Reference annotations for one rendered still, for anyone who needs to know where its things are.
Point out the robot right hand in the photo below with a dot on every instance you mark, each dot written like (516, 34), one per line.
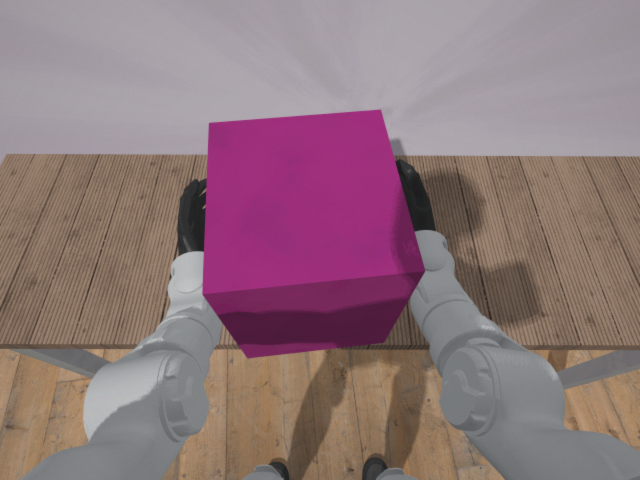
(416, 197)

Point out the robot right foot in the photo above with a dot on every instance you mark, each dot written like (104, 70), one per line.
(373, 467)

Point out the left robot forearm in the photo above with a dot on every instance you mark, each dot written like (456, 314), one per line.
(190, 326)

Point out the robot right upper arm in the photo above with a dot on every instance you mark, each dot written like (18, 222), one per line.
(510, 404)

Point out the carton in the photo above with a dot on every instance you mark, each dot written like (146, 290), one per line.
(309, 243)

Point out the table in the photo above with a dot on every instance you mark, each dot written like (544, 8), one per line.
(546, 247)

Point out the robot left upper arm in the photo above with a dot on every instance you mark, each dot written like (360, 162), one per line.
(138, 414)

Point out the robot left shin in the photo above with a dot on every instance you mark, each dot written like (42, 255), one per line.
(266, 468)

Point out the robot left hand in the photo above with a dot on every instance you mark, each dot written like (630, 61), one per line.
(191, 218)

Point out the right robot forearm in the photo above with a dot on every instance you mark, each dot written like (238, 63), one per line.
(445, 314)

